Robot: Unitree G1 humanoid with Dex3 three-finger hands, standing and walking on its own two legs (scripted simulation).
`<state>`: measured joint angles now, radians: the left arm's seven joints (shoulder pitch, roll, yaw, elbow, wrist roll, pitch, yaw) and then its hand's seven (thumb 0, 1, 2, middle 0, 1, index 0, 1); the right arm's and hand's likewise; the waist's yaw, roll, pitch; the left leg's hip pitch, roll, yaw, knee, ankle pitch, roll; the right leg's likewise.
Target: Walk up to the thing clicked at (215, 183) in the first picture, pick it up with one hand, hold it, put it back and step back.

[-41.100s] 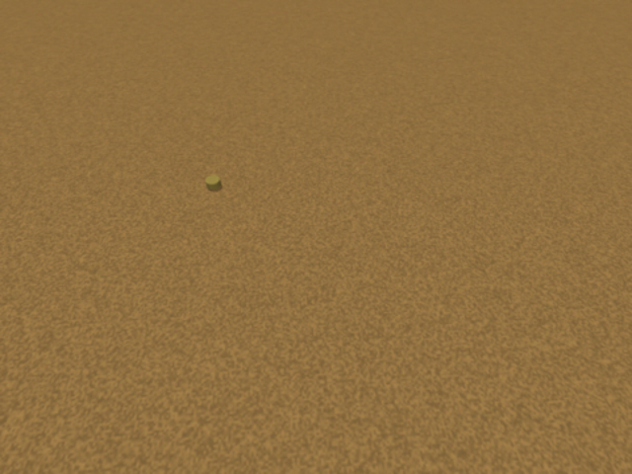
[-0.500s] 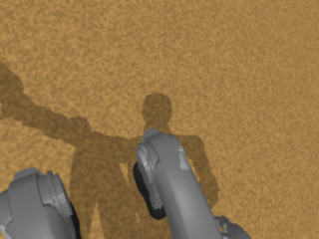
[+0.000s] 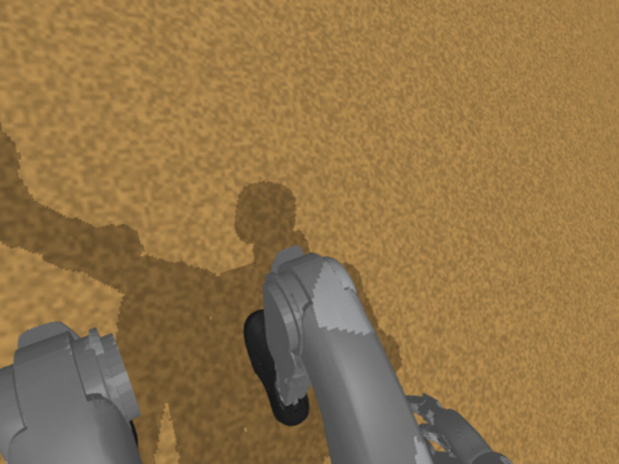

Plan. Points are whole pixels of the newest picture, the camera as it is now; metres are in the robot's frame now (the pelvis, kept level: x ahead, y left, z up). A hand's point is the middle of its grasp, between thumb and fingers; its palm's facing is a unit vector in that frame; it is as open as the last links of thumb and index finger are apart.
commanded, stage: rest palm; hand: left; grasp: from above
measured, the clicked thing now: out of the picture +0.50 +0.33 -0.31
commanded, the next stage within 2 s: close in 1.36 s
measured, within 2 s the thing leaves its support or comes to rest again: neither
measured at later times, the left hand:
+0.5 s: hand out of the picture +0.50 +0.32 -0.26, palm faces -0.45 -0.15 -0.88, open 14.0 cm
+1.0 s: hand out of the picture +0.48 +0.31 -0.28, palm faces -0.45 -0.13 -0.89, open 13.9 cm
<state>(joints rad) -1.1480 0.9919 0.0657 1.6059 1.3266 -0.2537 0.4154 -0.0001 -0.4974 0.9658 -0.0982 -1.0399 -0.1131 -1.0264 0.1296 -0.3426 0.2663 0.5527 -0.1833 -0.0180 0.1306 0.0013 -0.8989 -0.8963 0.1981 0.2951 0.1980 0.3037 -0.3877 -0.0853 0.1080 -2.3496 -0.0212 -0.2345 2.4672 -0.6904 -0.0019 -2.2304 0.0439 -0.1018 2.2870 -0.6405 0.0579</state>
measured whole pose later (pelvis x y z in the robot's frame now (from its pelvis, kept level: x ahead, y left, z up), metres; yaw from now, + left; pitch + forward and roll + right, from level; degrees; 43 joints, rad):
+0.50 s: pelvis +0.01 +0.00 -0.02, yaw -3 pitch +30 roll -17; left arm -1.18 1.11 0.11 1.71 1.31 -0.19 0.50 0.00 -0.50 0.95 -0.09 -1.03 -0.10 -1.02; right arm 0.17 -0.34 0.35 0.58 -0.22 -0.14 0.17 0.00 -0.90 -0.90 0.20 0.30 0.20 0.30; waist -0.44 -0.12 0.18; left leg -2.38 0.00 -0.27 2.54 -0.73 0.00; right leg -2.26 0.06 -0.13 2.33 -0.65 0.07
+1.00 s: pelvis +0.00 +0.00 -0.02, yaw -3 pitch +28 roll -17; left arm -1.16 1.12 0.06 1.75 1.32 -0.25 0.58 0.00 -0.48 0.95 -0.09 -1.05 -0.11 -1.03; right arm 0.11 -0.35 0.37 0.58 -0.24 -0.17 0.19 0.00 -0.91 -0.90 0.20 0.30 0.20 0.30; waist -0.43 -0.16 0.20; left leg -2.35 0.00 -0.28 2.55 -0.73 0.00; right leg -2.23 0.07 -0.14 2.32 -0.64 0.08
